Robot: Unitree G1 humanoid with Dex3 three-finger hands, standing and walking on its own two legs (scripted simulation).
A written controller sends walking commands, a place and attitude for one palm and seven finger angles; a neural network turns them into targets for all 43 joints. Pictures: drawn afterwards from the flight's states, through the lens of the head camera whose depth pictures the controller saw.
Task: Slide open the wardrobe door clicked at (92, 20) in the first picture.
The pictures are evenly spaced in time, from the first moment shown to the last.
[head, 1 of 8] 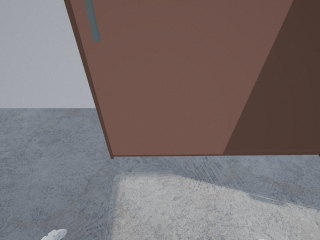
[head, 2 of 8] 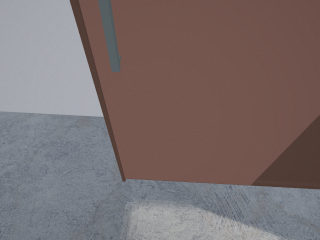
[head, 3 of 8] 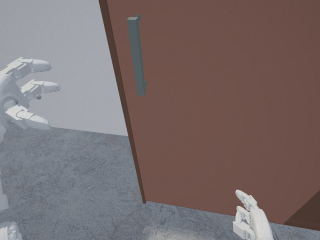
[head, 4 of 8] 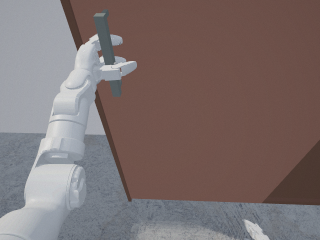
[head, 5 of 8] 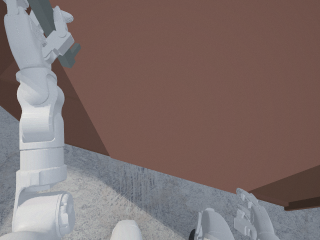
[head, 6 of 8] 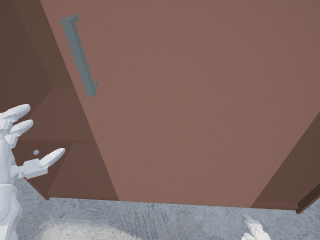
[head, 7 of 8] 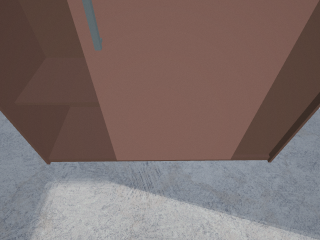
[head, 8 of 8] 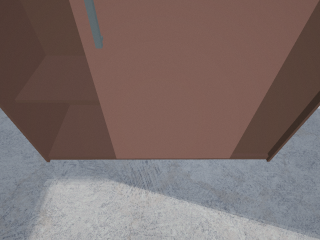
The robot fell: no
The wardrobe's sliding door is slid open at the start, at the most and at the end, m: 0.00 0.48 0.48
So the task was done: yes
